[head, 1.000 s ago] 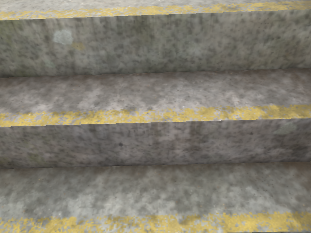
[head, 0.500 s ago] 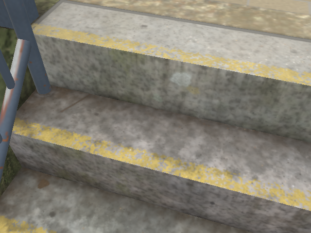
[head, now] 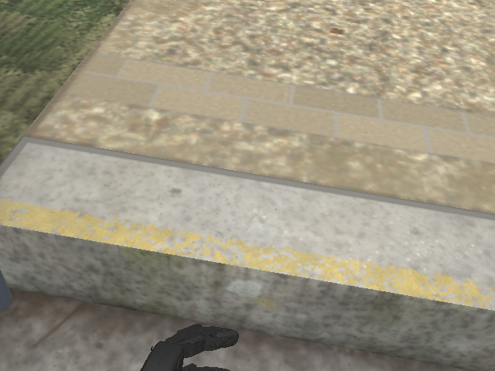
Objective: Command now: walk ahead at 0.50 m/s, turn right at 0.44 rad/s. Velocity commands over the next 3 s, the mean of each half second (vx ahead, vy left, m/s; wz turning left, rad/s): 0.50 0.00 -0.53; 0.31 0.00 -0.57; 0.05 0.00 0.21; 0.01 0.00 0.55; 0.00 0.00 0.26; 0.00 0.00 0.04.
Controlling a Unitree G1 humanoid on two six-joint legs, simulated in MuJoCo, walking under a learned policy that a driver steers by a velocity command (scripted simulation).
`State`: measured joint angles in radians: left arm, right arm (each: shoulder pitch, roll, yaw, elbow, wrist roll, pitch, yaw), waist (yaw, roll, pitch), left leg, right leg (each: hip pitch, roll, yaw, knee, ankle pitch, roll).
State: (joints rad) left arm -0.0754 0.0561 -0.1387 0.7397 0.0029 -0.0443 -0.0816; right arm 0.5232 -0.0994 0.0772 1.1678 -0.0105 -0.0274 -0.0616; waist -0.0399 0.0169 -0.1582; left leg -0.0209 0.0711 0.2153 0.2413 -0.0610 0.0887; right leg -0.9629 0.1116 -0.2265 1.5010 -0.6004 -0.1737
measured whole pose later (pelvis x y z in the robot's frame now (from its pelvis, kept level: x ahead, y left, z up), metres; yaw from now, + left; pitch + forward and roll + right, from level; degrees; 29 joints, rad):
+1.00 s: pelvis +0.45 -0.13 +0.41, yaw -34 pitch +2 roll +0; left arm -0.02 0.15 -0.05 0.56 0.00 0.03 -0.05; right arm 0.39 -0.18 -0.02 0.98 0.03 -0.05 0.00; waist -0.02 -0.02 0.06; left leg -0.13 0.19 0.06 0.88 -0.12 -0.05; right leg -1.06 -0.07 -0.15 1.46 -0.46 -0.13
